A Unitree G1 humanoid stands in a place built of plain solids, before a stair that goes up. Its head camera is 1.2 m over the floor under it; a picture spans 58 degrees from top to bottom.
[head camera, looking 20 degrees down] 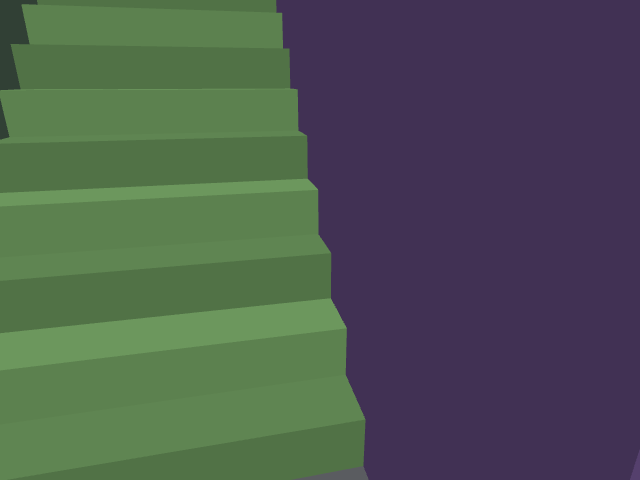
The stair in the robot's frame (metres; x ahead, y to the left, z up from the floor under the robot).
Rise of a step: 0.20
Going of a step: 0.23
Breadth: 1.28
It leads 13 degrees to the left of straight ahead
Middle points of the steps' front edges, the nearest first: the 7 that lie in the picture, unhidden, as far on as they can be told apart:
0.95 0.48 0.20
1.18 0.53 0.39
1.40 0.58 0.59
1.63 0.63 0.78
1.85 0.68 0.98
2.08 0.73 1.17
2.30 0.78 1.37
